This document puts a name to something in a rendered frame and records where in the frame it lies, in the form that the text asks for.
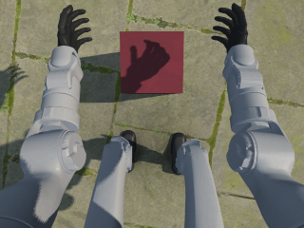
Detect robot left foot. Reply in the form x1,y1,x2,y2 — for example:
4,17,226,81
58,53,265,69
122,130,137,173

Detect robot right upper arm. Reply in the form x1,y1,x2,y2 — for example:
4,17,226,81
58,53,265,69
226,130,304,228

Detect left robot forearm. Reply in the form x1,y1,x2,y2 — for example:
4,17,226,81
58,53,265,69
19,46,84,171

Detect left robot thigh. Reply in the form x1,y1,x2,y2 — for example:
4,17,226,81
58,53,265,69
84,141,132,228

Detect carton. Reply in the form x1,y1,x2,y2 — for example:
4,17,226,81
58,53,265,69
120,31,184,94

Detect right robot forearm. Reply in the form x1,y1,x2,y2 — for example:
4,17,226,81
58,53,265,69
222,44,295,165

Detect right robot hand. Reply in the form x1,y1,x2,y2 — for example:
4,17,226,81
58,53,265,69
211,3,248,53

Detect robot left upper arm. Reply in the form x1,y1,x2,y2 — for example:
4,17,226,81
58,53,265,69
0,129,86,228

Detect left robot hand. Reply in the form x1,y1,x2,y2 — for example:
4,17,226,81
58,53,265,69
57,5,93,54

